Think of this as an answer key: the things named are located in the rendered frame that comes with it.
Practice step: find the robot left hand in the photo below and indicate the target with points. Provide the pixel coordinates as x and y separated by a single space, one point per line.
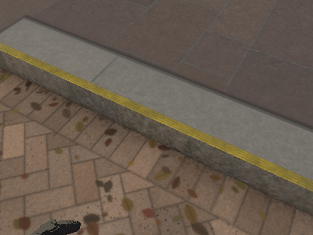
57 227

